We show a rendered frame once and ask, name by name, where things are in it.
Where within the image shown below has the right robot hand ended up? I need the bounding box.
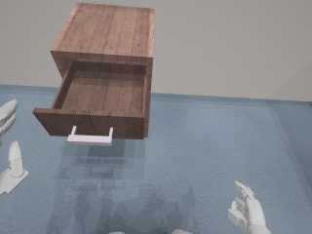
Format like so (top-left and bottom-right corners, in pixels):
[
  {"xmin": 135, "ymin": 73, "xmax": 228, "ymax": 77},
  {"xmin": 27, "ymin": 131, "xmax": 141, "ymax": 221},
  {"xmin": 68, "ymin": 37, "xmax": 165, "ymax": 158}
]
[{"xmin": 228, "ymin": 181, "xmax": 266, "ymax": 231}]

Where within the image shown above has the handle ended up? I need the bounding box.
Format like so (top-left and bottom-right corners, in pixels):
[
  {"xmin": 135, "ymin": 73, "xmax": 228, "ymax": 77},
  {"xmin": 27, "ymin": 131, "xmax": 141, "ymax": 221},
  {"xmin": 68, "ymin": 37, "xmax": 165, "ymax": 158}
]
[{"xmin": 67, "ymin": 126, "xmax": 113, "ymax": 146}]

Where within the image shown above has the right robot forearm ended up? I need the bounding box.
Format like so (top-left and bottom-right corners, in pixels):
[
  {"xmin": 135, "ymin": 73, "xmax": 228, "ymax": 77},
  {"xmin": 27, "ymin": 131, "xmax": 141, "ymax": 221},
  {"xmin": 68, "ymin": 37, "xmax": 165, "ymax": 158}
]
[{"xmin": 247, "ymin": 224, "xmax": 271, "ymax": 234}]

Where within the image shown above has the left robot hand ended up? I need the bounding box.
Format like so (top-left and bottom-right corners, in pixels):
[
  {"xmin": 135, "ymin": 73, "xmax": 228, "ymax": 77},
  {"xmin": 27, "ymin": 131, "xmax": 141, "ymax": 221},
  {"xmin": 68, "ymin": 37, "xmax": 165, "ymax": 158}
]
[{"xmin": 0, "ymin": 99, "xmax": 28, "ymax": 196}]

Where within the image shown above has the drawer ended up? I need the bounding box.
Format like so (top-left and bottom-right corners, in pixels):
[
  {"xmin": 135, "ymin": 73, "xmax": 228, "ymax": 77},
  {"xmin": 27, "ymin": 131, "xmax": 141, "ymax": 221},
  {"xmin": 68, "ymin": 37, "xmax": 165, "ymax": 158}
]
[{"xmin": 32, "ymin": 60, "xmax": 147, "ymax": 139}]

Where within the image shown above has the cabinet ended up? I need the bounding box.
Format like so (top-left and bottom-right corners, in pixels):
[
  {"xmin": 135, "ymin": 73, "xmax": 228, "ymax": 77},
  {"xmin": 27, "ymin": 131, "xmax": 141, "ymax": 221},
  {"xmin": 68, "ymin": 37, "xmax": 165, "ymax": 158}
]
[{"xmin": 50, "ymin": 2, "xmax": 155, "ymax": 137}]

